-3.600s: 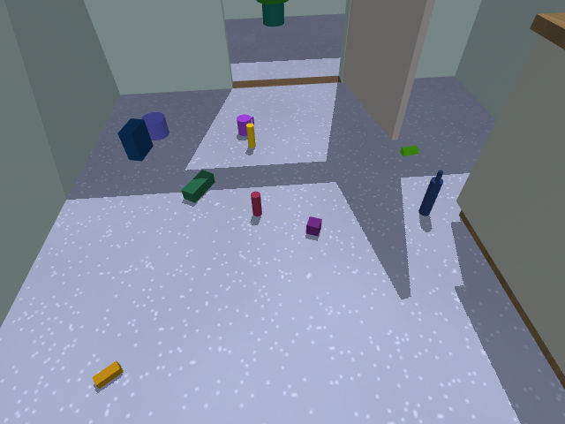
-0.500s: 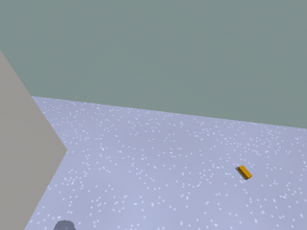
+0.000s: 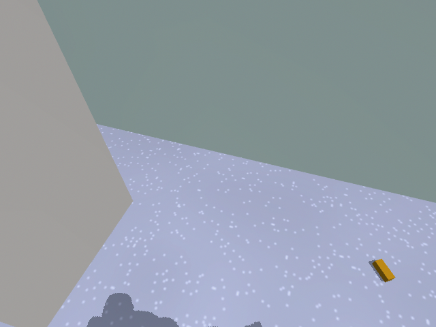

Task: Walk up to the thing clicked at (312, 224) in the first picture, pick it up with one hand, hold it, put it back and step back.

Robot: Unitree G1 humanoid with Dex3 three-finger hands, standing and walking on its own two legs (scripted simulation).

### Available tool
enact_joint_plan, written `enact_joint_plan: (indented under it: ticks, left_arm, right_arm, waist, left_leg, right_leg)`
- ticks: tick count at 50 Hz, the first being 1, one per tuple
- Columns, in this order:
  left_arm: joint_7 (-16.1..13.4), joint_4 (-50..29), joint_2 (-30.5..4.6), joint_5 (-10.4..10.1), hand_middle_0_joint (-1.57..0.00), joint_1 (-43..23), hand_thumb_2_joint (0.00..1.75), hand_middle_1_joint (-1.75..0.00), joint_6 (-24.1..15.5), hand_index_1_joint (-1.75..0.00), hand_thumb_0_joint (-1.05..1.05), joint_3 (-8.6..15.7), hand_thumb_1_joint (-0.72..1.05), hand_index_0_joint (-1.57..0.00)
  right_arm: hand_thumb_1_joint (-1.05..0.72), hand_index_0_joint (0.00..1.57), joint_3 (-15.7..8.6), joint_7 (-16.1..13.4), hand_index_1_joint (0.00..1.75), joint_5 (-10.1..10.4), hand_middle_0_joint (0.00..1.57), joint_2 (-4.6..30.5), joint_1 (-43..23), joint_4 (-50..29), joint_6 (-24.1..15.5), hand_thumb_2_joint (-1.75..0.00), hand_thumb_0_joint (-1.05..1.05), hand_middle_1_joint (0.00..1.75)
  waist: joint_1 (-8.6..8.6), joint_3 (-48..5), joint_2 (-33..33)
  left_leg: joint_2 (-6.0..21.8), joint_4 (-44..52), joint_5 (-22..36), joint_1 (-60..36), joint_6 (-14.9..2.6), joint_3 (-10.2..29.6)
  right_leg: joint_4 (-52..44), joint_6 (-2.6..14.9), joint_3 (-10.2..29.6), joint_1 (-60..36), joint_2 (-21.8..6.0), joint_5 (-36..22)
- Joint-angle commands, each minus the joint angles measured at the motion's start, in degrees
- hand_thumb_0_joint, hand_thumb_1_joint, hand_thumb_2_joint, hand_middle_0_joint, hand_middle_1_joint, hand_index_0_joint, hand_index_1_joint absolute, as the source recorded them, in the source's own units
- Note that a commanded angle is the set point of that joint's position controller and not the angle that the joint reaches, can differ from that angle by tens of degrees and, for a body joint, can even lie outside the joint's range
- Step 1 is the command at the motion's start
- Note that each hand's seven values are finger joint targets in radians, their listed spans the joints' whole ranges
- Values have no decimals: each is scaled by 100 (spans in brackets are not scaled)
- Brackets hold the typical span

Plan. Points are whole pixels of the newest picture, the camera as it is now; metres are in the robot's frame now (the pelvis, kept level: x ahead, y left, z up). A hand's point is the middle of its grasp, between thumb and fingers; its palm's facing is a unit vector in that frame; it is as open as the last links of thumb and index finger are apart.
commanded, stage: walk up
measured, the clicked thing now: out of the picture -0.41 -1.01 -0.72
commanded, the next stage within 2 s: stand in 0.54 s
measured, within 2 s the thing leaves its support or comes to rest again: neither
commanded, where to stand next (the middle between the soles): +0.09 -0.04 m, yaw +0 degrees
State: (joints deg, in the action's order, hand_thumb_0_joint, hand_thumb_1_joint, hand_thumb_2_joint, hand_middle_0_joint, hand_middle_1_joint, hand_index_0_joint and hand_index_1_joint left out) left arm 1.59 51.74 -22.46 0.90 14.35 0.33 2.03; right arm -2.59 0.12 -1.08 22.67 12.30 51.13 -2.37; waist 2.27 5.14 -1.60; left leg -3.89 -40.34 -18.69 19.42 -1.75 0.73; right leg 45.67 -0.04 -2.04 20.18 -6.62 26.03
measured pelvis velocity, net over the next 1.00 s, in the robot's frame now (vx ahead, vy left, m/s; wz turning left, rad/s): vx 0.01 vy -0.02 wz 0.01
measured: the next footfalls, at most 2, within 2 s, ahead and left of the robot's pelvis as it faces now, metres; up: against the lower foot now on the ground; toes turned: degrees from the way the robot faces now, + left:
none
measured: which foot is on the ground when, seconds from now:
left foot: down 0.00-1.00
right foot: down 0.00-1.00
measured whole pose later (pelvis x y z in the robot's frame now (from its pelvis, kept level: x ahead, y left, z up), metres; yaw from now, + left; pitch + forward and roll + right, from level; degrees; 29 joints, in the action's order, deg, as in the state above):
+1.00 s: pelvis +0.01 -0.02 +0.04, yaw +1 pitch -2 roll +0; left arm 0.8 65.8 -20.6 0.1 4.7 -1.0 0.0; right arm -0.5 0.6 -0.4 19.4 3.0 66.4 -0.6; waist 0.7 4.0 -0.3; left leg -0.2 -18.1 -8.0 7.9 1.1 3.5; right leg 18.8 -0.4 -2.3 6.7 -1.3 9.9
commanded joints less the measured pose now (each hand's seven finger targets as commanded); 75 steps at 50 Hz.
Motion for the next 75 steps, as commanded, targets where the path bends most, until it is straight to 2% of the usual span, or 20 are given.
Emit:
enact_joint_plan:
  ticks: [1,3,4,5,6,7,10,12,17,25,26,28,39,42,47,51,55,62,71,75]
  left_arm:
    - [-160,-324,-1110,-72,-20,-109,90,-30,-183,-30,0,285,90,-20]
    - [-191,-42,-1079,-73,-20,273,90,-30,-304,-30,0,248,90,-20]
    - [-192,-72,-1333,-15,-20,69,90,-30,-349,-30,0,279,90,-20]
    - [-181,-104,-1532,0,-20,-245,90,-30,-354,-30,0,309,90,-20]
    - [-172,-161,-1571,2,-20,-499,90,-30,-345,-30,0,286,90,-20]
    - [-169,-164,-1478,-11,-20,-615,90,-30,-330,-30,0,237,90,-20]
    - [-157,-34,-1272,-58,-20,-721,90,-30,-291,-30,0,144,90,-20]
    - [-151,92,-1216,-66,-20,-687,90,-30,-286,-30,0,126,90,-20]
    - [-152,332,-1227,-89,-20,-876,90,-30,-273,-30,0,111,90,-20]
    - [-144,646,-1136,-81,-20,-1117,90,-30,-258,-30,0,95,90,-20]
    - [-146,696,-1149,-69,-20,-1116,90,-30,-264,-30,0,106,90,-20]
    - [-166,791,-1053,-112,-20,-1157,90,-30,-271,-30,0,27,90,-20]
    - [-172,1064,-1053,-86,-20,-1233,90,-30,-241,-30,0,4,90,-20]
    - [-181,1063,-1024,-77,-20,-1209,90,-30,-257,-30,0,-2,90,-20]
    - [-191,1089,-1027,-73,-20,-1208,90,-30,-248,-30,0,-2,90,-20]
    - [-189,1067,-1035,-71,-20,-1181,90,-30,-243,-30,0,5,90,-20]
    - [-182,1076,-1024,-68,-20,-1147,90,-30,-208,-30,0,11,90,-20]
    - [-181,1014,-1040,-62,-20,-1134,90,-30,-211,-30,0,24,90,-20]
    - [-176,971,-1031,-78,-20,-1086,90,-30,-235,-30,0,29,90,-20]
    - [-184,990,-1037,-70,-20,-1082,90,-30,-224,-30,0,25,90,-20]
  right_arm:
    - [-90,20,-308,-141,30,12,20,1499,-340,-343,-158,-90,0,30]
    - [-90,20,-192,-122,30,123,20,1228,-665,-277,-115,-90,0,30]
    - [-90,20,-135,-101,30,146,20,1070,-587,-237,-85,-90,0,30]
    - [-90,20,-135,-92,30,141,20,1035,-377,-130,-55,-90,0,30]
    - [-90,20,-145,-102,30,126,20,1053,-262,16,-39,-90,0,30]
    - [-90,20,-156,-97,30,108,20,1085,-246,129,-39,-90,0,30]
    - [-90,20,-130,-58,30,96,20,1167,-480,251,-83,-90,0,30]
    - [-90,20,-87,-48,30,100,20,1160,-618,319,-90,-90,0,30]
    - [-90,20,-2,-55,30,98,20,1099,-775,574,-67,-90,0,30]
    - [-90,20,29,-52,30,83,20,1085,-972,846,-42,-90,0,30]
    - [-90,20,27,-56,30,87,20,1064,-988,875,-42,-90,0,30]
    - [-90,20,29,-66,30,125,20,950,-1094,916,-31,-90,0,30]
    - [-90,20,9,-53,30,99,20,931,-1215,1147,53,-90,0,30]
    - [-90,20,0,-51,30,95,20,952,-1265,1160,39,-90,0,30]
    - [-90,20,10,-43,30,92,20,916,-1227,1199,70,-90,0,30]
    - [-90,20,11,-35,30,86,20,918,-1188,1197,63,-90,0,30]
    - [-90,20,26,-29,30,70,20,858,-1166,1221,77,-90,0,30]
    - [-90,20,12,-27,30,69,20,904,-1013,1212,76,-90,0,30]
    - [-90,20,39,-53,30,74,20,936,-932,1188,54,-90,0,30]
    - [-90,20,64,-58,30,79,20,918,-926,1195,67,-90,0,30]
  waist:
    - [-74,-525,661]
    - [156,-674,713]
    - [8,-704,255]
    - [-179,-609,-18]
    - [-285,-585,-92]
    - [-328,-601,-35]
    - [-223,-640,27]
    - [-148,-740,35]
    - [-141,-679,215]
    - [-143,-659,324]
    - [-141,-744,250]
    - [-179,-852,239]
    - [-200,-735,272]
    - [-170,-901,254]
    - [-196,-716,178]
    - [-194,-829,208]
    - [-159,-515,165]
    - [-204,-614,196]
    - [-196,-861,208]
    - [-200,-782,175]
  left_leg:
    - [1590,1407,935,-475,-1074,2332]
    - [1114,835,1777,-43,-468,1335]
    - [706,480,1644,55,-199,932]
    - [418,386,997,13,-64,676]
    - [362,410,620,-220,-34,611]
    - [416,594,626,-432,-61,666]
    - [755,1139,1004,-503,-251,1164]
    - [855,1280,1097,-450,-286,1242]
    - [759,1552,1147,-424,-129,1076]
    - [851,1984,1325,-527,-75,1097]
    - [851,1938,1491,-628,-74,1048]
    - [954,1912,2446,-1172,37,927]
    - [969,2424,1608,-1126,123,788]
    - [1035,2389,2017,-1323,105,760]
    - [990,2455,1547,-1186,111,738]
    - [1008,2439,1775,-1313,123,700]
    - [959,2582,1170,-1013,156,741]
    - [963,2525,1184,-1085,132,724]
    - [1032,2387,1961,-1310,141,660]
    - [1045,2404,1854,-1243,142,663]
  right_leg:
    - [-233,197,326,316,134,364]
    - [-1560,282,360,-701,89,-1268]
    - [-1918,436,862,-823,-253,-1716]
    - [-1990,692,1249,-688,-579,-1588]
    - [-1946,832,1315,-525,-754,-1622]
    - [-1929,776,1157,-408,-711,-1603]
    - [-1735,389,513,-542,-169,-1441]
    - [-1790,316,402,-836,-68,-1366]
    - [-2158,336,464,-1134,-189,-1380]
    - [-2582,186,283,-1498,-106,-1340]
    - [-2618,208,300,-1552,-146,-1429]
    - [-2694,178,446,-1487,-186,-2282]
    - [-3001,126,518,-1548,-137,-1759]
    - [-2957,116,497,-1608,-148,-2084]
    - [-3091,89,541,-1514,-140,-1758]
    - [-3061,111,554,-1526,-160,-1944]
    - [-3104,96,528,-1350,-100,-1278]
    - [-3117,118,585,-1377,-109,-1334]
    - [-2991,112,591,-1590,-132,-2261]
    - [-3026,94,574,-1591,-131,-2196]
